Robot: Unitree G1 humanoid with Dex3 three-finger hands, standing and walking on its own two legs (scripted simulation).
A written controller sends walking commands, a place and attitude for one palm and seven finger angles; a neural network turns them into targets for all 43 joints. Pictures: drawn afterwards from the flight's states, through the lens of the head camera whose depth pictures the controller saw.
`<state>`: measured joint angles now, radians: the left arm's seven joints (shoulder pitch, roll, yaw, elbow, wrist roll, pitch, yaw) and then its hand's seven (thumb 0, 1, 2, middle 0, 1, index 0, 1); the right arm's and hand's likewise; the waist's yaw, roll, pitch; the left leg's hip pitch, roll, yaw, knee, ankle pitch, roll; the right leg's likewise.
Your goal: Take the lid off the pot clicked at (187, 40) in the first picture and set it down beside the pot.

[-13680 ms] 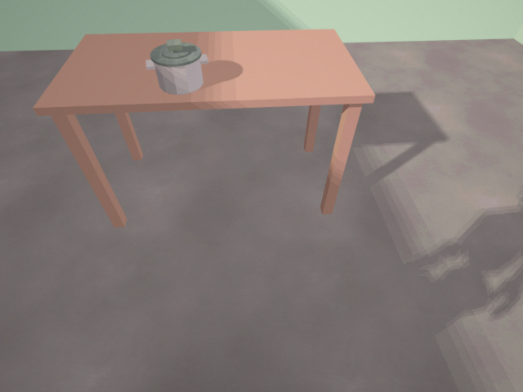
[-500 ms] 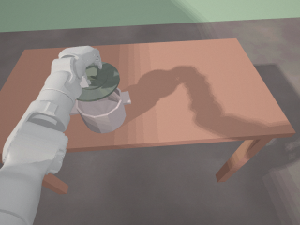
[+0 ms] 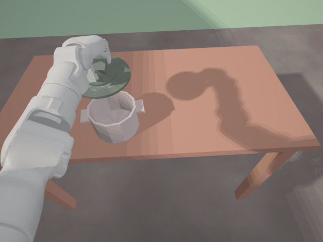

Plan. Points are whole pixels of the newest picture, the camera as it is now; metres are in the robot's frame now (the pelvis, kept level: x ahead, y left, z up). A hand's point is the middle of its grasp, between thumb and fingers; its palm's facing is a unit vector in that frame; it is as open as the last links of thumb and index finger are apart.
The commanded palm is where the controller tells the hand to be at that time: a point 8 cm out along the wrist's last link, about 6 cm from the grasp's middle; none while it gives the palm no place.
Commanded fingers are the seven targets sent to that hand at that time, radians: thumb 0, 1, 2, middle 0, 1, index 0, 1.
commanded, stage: lift the lid straight up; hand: left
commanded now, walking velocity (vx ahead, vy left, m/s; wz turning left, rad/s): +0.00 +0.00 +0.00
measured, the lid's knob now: (97, 66) +0.53 +0.14 +0.15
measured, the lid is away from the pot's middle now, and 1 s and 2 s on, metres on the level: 0.02 0.05 0.16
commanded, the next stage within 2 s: move the lid sideways beside the pot in 0.58 s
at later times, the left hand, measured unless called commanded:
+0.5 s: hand (85, 57) +0.49 +0.14 +0.21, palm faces -0.29 -0.04 -0.96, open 8.5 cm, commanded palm +0.49 +0.14 +0.27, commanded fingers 0.00 0.62 1.05 -1.11 -1.19 -0.65 -1.03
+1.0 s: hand (74, 58) +0.50 +0.17 +0.20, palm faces -0.32 -0.06 -0.95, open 8.5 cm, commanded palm +0.50 +0.18 +0.27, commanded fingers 0.00 0.62 1.05 -1.11 -1.19 -0.65 -1.03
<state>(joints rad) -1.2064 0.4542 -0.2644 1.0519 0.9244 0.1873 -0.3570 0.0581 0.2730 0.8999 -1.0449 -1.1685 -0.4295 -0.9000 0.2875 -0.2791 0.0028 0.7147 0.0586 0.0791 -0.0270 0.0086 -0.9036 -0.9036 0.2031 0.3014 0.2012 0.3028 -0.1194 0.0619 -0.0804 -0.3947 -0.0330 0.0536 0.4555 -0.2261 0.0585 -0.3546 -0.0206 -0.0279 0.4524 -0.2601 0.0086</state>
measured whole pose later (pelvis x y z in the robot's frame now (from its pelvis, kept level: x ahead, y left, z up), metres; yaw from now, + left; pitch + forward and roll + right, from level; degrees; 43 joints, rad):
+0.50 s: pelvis +0.00 +0.00 +0.00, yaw +0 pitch +9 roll +0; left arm -1.30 0.48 -0.27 1.07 0.94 0.22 -0.43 0.06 0.27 0.90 -1.05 -1.17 -0.43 -0.90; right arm 0.29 -0.28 0.01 0.71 0.06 0.07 -0.03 0.01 -0.90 -0.90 0.20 0.30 0.20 0.30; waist -0.12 0.06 -0.08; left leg -0.37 -0.04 0.05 0.43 -0.21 0.06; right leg -0.33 -0.02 -0.03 0.43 -0.25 0.01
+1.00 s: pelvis +0.00 +0.00 +0.00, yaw +0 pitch +10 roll +0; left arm -1.30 0.54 -0.23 1.10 0.96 0.20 -0.45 0.06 0.28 0.90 -1.05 -1.17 -0.43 -0.90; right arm 0.30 -0.28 0.01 0.71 0.06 0.08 -0.03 0.01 -0.90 -0.90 0.20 0.30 0.20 0.30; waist -0.13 0.06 -0.07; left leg -0.39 -0.03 0.05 0.43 -0.21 0.06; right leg -0.34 -0.02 -0.03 0.42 -0.24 0.01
